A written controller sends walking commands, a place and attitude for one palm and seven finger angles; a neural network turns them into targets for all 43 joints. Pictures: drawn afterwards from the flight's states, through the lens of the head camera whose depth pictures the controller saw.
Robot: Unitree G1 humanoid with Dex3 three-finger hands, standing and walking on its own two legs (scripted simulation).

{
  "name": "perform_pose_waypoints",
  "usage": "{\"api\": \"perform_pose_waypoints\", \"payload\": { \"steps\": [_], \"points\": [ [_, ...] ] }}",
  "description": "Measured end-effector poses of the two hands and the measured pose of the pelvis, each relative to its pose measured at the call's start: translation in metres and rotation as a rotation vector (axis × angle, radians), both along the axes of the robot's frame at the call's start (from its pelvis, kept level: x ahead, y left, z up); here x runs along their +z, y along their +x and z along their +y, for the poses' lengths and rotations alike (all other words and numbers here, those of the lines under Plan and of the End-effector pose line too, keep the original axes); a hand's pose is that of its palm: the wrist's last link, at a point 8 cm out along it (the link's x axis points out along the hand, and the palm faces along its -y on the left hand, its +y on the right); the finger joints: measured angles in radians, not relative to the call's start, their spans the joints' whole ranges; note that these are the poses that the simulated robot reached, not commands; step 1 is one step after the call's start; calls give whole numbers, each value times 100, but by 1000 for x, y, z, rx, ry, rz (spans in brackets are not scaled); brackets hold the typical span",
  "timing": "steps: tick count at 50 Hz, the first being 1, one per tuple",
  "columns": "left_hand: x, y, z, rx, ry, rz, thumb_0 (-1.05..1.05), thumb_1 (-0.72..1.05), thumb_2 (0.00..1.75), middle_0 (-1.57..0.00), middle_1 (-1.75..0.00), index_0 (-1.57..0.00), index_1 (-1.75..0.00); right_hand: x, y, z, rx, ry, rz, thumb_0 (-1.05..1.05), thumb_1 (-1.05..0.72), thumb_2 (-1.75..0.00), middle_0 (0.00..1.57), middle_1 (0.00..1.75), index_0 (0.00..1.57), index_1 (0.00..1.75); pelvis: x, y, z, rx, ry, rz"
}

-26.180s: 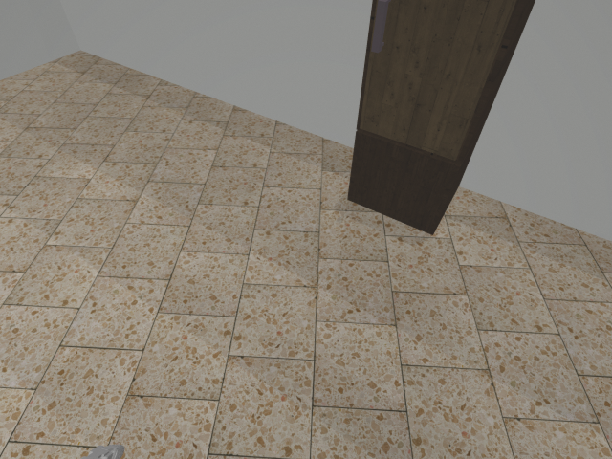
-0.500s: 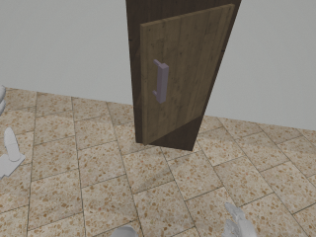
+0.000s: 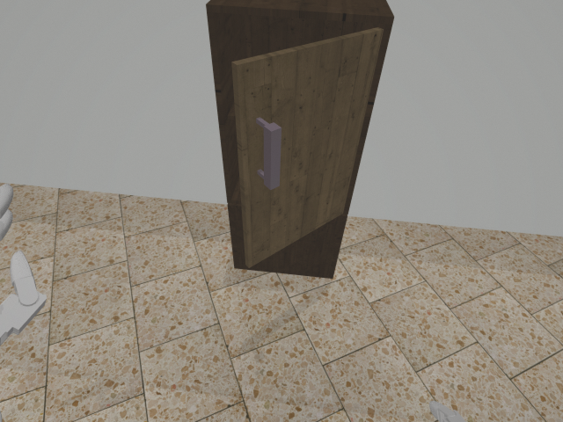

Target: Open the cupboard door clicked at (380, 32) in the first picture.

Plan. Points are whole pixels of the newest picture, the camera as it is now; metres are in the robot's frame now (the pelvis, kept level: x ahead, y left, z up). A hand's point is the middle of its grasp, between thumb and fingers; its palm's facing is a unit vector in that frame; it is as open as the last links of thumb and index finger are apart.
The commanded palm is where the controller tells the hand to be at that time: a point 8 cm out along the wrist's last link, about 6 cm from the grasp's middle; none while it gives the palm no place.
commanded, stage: stop stepping back and stand still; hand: left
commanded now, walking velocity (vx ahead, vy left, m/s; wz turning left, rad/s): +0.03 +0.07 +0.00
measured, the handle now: (266, 153) +0.63 +0.08 +0.06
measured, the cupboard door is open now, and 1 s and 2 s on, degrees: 44 44 44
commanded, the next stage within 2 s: let the arm hang, fingers relaxed in 0.02 s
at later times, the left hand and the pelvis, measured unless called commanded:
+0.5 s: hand out of the picture +0.01 +0.20 -0.17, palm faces +0.04 -0.98 -0.20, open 7.0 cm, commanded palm none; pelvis +0.00 +0.01 +0.00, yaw +2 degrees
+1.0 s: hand out of the picture +0.03 +0.23 -0.16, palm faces +0.03 -0.96 -0.28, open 7.4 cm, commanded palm none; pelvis +0.00 +0.02 +0.01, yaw +2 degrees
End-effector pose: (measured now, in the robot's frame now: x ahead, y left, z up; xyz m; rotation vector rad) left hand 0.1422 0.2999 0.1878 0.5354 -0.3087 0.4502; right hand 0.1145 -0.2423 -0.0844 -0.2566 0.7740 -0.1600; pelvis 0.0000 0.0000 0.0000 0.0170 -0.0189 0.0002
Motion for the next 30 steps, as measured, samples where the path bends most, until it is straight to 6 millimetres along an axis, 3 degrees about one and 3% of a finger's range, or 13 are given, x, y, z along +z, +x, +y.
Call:
{"api": "perform_pose_waypoints", "payload": {
  "steps": [7,9,12,14,16,18,20,26,30],
  "points": [
    [-20,24,9,-26,-23,62,1,89,90,-21,-30,-21,-30,-1,23,13,-1,28,-63,1,-90,-90,20,30,21,30,-4,4,11,0,-12,-1],
    [-61,41,13,-37,-68,262,1,89,90,-20,-30,-20,-30,-10,28,16,31,56,-28,1,-90,-90,20,30,20,30,-6,2,14,12,-8,19],
    [-153,47,9,-7,-214,652,0,90,90,-20,-30,-20,-29,-29,29,16,56,79,63,1,-90,-90,20,30,20,30,-11,-3,15,23,6,35],
    [-212,27,-5,8,-315,901,1,90,90,-19,-30,-20,-29,-37,23,16,51,90,120,1,-90,-90,20,30,21,30,-10,-5,14,25,1,29],
    [-260,-4,-26,10,-410,1112,1,90,90,-19,-30,-20,-29,-40,11,15,37,90,184,1,-91,-90,20,30,21,30,-8,-4,12,28,-2,19],
    [-296,-40,-47,12,-500,1287,1,91,90,-20,-30,-20,-29,-42,-4,13,20,78,257,1,-91,-89,20,30,21,30,-6,-3,11,29,-4,9],
    [-319,-77,-66,30,-585,1425,1,91,90,-20,-30,-20,-29,-42,-22,10,2,60,337,1,-91,-89,20,30,21,30,-3,-2,11,28,-8,3],
    [-331,-153,-52,199,-665,1612,-1,98,90,-21,-30,-21,-30,-45,-77,6,-39,25,563,0,-91,-90,20,30,20,30,3,-2,10,38,-24,3],
    [-325,-184,-41,271,-663,1696,0,95,90,-20,-30,-21,-29,-48,-100,9,-62,34,641,1,-91,-90,20,30,20,30,6,-2,12,39,-26,1]
  ]
}}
